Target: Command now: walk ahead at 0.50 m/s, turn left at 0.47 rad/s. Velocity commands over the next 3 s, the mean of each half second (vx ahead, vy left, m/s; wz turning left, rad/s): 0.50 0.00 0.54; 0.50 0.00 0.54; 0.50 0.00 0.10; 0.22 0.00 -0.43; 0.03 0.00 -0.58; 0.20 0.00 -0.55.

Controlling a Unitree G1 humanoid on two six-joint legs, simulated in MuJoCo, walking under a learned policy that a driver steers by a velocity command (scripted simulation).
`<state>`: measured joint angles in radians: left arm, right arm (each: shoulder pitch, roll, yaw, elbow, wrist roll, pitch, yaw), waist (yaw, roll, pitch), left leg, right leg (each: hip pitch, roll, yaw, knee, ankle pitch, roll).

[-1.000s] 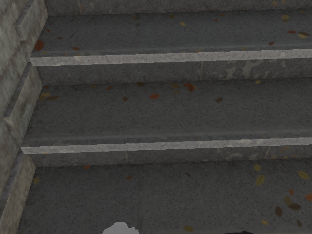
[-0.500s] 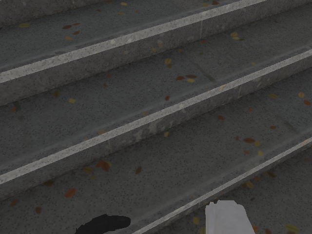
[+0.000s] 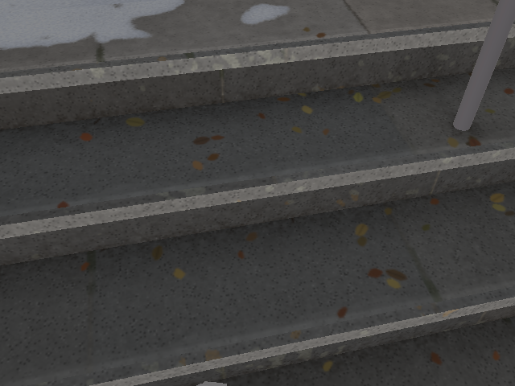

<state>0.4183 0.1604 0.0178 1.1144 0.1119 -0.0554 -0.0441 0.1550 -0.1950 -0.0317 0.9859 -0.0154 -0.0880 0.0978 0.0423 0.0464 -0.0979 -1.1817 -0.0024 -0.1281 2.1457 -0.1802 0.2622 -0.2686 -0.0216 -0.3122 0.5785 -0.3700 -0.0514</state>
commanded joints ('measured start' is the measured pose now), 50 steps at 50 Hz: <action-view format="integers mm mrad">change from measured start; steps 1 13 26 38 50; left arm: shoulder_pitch -10 83 -309 -435 -246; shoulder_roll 3 178 51 181 -35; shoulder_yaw -32 -6 -47 -11 -30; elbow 12 -25 -209 -427 -99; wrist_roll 35 4 -58 -82 -14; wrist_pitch -25 -94 -15 9 -47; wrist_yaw -6 -48 -10 12 21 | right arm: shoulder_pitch -86 140 216 252 -19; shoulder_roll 30 -105 16 -197 37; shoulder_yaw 42 -17 43 -31 25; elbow -117 -159 95 -10 -50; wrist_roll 4 33 -79 -5 -16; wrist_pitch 5 44 -19 -67 16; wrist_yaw -13 -46 -52 13 -2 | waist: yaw -56 -169 -16 49 -76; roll -36 -116 29 107 -28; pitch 86 -181 3 -111 19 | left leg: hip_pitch -283 1020 639 945 43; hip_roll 24 -80 16 122 1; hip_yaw -38 24 -202 -164 -34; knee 72 -1046 -1725 -1603 -346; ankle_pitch -8 68 -30 1235 258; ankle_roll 75 2 6 -59 6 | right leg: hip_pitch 161 -122 -956 -200 -201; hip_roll -276 -235 -19 75 -154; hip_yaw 215 17 350 244 332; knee -297 150 1560 457 -266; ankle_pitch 258 1272 261 43 39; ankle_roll -164 -110 -101 -53 -103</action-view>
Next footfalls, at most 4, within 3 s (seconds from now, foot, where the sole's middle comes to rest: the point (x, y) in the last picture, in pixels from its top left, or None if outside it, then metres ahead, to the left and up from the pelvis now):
0.22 left None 0.27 0.15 -0.60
0.74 right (272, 294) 0.63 0.02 -0.45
1.40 left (90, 175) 0.82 0.44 -0.29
1.90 right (159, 39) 1.15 0.33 -0.13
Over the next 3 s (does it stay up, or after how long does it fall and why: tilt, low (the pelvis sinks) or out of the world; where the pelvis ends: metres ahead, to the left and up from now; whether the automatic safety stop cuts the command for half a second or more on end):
stays up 1.11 0.34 0.63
